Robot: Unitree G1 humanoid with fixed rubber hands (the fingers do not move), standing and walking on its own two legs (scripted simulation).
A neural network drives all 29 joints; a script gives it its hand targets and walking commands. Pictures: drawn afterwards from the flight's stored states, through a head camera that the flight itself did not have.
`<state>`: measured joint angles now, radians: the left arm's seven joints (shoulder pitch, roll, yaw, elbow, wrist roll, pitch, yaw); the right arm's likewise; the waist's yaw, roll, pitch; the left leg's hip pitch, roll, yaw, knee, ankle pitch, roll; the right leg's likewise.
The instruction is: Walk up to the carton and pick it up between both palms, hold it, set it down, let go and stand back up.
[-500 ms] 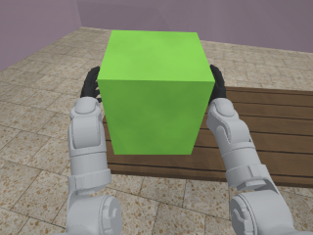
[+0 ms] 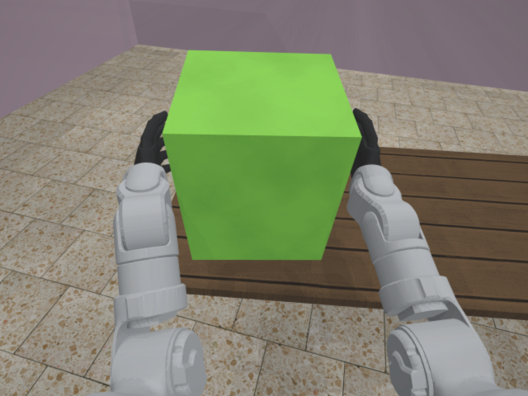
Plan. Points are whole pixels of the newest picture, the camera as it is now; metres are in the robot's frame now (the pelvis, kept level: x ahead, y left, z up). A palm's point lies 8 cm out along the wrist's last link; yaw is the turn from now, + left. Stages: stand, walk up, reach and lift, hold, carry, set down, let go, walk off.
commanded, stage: hold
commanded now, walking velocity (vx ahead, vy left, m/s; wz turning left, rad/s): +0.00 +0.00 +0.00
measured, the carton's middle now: (258, 161) +0.40 +0.01 +0.19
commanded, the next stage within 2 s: none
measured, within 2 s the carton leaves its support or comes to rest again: neither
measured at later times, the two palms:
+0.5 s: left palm (151, 168) +0.36 +0.16 +0.21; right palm (364, 165) +0.36 -0.14 +0.20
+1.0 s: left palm (150, 168) +0.36 +0.16 +0.21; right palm (363, 165) +0.36 -0.14 +0.20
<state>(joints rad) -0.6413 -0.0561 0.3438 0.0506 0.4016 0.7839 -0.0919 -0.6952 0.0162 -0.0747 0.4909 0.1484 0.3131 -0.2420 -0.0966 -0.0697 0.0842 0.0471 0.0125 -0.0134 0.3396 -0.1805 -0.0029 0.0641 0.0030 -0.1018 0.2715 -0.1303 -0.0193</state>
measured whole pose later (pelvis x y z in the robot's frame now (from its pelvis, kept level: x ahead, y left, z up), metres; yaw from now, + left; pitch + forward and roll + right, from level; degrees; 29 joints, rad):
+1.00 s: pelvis +0.00 +0.00 +0.00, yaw +0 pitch -12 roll -1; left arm -0.65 -0.06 0.35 0.07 0.41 0.79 -0.09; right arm -0.70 0.02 -0.09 0.50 0.14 0.32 -0.24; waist -0.09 -0.07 0.08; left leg 0.05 0.01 -0.01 0.33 -0.17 0.00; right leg 0.06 0.00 -0.10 0.28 -0.13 -0.02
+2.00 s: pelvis -0.01 +0.00 +0.00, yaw +0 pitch -12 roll -1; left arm -0.66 -0.06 0.35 0.09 0.41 0.78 -0.09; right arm -0.70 0.02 -0.09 0.52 0.14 0.30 -0.23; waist -0.10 -0.07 0.09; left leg 0.05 0.01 0.00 0.33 -0.17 0.00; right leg 0.07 0.00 -0.10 0.28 -0.13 -0.02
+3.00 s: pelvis +0.00 +0.00 +0.00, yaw +1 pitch -12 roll -1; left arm -0.64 -0.06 0.33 0.04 0.40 0.79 -0.08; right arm -0.68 0.01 -0.07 0.47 0.15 0.30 -0.24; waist -0.11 -0.07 0.09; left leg 0.05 0.01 0.00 0.33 -0.18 0.00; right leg 0.07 0.00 -0.10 0.27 -0.14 -0.02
